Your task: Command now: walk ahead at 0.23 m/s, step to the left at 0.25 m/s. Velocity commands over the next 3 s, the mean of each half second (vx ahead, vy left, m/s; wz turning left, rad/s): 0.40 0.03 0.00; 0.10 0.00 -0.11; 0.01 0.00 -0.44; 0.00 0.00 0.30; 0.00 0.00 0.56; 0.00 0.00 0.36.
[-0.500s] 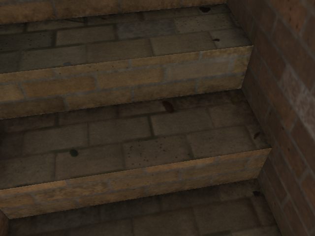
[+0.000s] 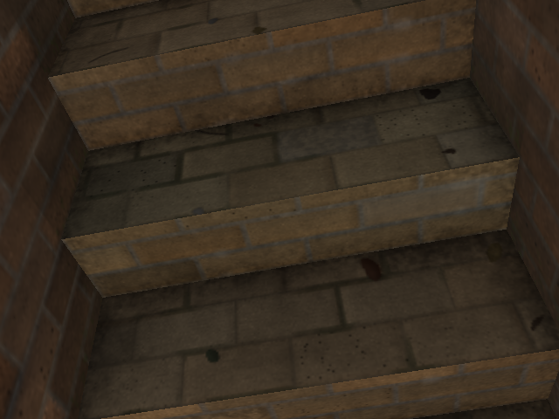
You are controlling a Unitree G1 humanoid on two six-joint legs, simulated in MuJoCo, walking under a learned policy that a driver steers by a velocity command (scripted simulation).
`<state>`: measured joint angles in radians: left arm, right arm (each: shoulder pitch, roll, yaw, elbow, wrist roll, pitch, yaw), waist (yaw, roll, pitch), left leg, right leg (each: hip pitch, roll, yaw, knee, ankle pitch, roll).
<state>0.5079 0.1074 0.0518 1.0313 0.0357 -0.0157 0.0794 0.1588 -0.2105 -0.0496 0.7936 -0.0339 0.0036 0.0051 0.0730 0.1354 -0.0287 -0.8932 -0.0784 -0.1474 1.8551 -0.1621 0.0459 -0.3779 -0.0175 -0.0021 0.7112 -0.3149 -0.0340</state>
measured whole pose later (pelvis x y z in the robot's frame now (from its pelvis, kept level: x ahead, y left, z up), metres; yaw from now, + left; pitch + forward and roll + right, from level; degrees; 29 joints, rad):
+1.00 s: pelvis +0.27 +0.17 +0.19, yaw -4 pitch +3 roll +1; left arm 0.13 0.24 0.03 0.69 0.02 -0.04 0.02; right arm 0.14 -0.28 -0.07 0.69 -0.01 -0.08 0.01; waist 0.03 0.00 -0.03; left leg -0.51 -0.03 -0.02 1.34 -0.53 -0.04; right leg -0.44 -0.02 -0.05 0.67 -0.28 -0.05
